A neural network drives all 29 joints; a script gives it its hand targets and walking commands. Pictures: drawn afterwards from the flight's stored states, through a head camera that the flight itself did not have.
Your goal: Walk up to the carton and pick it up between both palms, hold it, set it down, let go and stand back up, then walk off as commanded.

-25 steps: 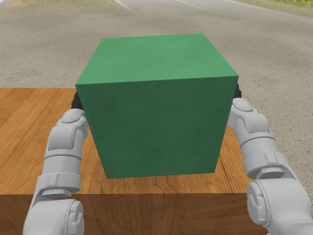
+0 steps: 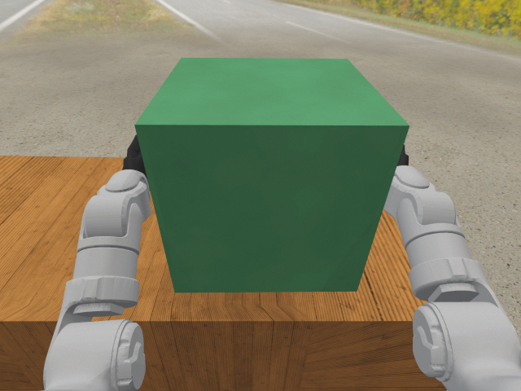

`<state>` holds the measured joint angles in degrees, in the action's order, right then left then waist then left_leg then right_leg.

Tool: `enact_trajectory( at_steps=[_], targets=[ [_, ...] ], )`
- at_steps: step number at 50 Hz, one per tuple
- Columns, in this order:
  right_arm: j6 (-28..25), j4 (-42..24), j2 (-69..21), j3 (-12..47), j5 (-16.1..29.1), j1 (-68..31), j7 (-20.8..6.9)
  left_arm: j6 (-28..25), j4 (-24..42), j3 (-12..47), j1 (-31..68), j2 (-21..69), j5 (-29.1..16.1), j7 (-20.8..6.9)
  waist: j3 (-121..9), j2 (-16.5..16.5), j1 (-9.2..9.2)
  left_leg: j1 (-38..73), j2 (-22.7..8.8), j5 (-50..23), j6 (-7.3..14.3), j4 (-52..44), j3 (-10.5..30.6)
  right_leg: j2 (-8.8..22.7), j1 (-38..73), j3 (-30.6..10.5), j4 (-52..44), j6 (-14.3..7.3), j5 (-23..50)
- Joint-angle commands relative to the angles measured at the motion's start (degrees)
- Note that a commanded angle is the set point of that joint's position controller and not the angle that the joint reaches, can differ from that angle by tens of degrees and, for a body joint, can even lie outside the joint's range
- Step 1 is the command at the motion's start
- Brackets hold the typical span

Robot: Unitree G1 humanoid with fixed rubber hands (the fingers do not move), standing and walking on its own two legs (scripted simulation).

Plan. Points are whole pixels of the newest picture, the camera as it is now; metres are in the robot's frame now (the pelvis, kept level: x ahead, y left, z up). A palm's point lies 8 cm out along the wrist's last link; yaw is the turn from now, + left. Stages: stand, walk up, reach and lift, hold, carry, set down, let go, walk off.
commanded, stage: reach and lift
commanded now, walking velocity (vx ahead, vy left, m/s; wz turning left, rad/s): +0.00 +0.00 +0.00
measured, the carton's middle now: (265, 169) +0.42 +0.01 +0.20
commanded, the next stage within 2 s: hold in 0.20 s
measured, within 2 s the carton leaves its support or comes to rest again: neither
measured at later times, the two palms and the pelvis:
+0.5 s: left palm (134, 173) +0.36 +0.20 +0.23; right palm (392, 170) +0.38 -0.18 +0.23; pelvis +0.00 +0.00 +0.00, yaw +0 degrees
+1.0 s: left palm (133, 172) +0.36 +0.21 +0.23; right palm (392, 170) +0.38 -0.18 +0.23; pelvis +0.00 +0.00 +0.00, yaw +0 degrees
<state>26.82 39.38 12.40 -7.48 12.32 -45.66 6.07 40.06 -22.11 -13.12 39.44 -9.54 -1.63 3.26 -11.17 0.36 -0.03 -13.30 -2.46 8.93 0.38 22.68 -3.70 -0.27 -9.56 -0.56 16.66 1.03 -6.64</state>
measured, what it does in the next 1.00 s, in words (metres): stands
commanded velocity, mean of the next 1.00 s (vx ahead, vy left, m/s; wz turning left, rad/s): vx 0.00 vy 0.00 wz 0.00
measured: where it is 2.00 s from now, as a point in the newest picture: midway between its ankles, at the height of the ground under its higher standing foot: outside the picture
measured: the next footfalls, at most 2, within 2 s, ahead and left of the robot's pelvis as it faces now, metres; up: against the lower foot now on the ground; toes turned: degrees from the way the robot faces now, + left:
none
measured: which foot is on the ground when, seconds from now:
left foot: down 0.00-1.00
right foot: down 0.00-1.00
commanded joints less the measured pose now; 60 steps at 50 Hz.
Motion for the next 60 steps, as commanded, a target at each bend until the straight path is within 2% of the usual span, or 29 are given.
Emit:
enact_trajectory(
  at_steps=[1, 5, 15, 30, 60],
  targets=[
    [-0.84, -12.16, -31.73, 16.1, 9.04, -47.31, -9.49, -2.48, 11.15, 20.24, 47.39, 37.08, -1.72, -12.33, -12.71, -0.24, 5.3, 9.14, 2.68, -3.35, -2.64, -7.9, 4.63, -3.51, 6.96, -0.12, -3.3, -2.18, 3.2],
    [-0.28, -13.19, -31.69, 16.18, 9.2, -49.04, -9.22, -1.69, 10.35, 19.01, 47.67, 36.39, -0.93, -13.01, -12.66, -0.62, 5.1, 8.78, 2.95, -2.65, -2.16, -7.93, 4.33, -3.51, 7.75, -0.33, -3.46, -2.13, 2.98],
    [0.27, -17.33, -33.11, 17.94, 10.89, -52.0, -8.49, -1.18, 14.0, 21.49, 50.93, 36.98, -2.72, -12.47, -15.64, 0.23, 5.57, 9.43, 3.12, -3.86, -2.28, -6.88, 4.63, -3.77, 8.32, -0.53, -2.79, -2.07, 4.1],
    [1.43, -16.76, -32.28, 17.46, 11.39, -51.74, -8.1, 0.0, 13.26, 20.84, 50.47, 36.85, -1.94, -12.77, -14.33, 1.31, 6.0, 8.83, 2.98, -3.62, -2.65, -6.9, 4.85, -3.77, 8.99, -0.57, -2.74, -2.3, 3.91],
    [1.68, -17.39, -33.22, 17.34, 10.91, -52.02, -7.66, -0.37, 12.42, 20.32, 51.07, 36.43, -1.71, -13.14, -14.14, 0.88, 6.15, 7.95, 3.13, -3.55, -2.38, -7.22, 4.76, -3.6, 9.97, -0.67, -2.74, -2.19, 4.05]
  ],
)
